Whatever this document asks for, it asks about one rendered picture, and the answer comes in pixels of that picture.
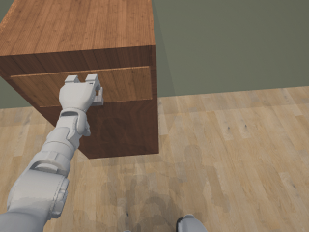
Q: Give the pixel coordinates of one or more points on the robot left upper arm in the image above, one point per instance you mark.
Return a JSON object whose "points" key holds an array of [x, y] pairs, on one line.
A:
{"points": [[39, 197]]}

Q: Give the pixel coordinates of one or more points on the handle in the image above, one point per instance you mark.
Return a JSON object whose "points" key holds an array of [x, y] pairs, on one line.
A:
{"points": [[98, 100]]}

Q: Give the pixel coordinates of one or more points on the drawer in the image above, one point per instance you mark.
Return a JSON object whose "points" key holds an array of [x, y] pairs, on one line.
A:
{"points": [[119, 84]]}

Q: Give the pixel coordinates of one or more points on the robot right shin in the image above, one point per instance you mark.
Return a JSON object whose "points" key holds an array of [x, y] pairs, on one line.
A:
{"points": [[188, 216]]}

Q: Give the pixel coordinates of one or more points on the cabinet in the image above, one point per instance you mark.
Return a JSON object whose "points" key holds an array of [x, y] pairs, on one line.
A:
{"points": [[59, 36]]}

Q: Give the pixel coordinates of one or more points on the right robot thigh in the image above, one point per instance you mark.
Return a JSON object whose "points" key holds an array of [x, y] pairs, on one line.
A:
{"points": [[191, 225]]}

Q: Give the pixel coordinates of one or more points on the left robot hand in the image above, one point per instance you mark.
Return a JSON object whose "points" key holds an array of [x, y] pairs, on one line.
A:
{"points": [[79, 95]]}

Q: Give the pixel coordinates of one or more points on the left robot forearm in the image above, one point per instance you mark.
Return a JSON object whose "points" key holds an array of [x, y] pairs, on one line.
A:
{"points": [[58, 149]]}

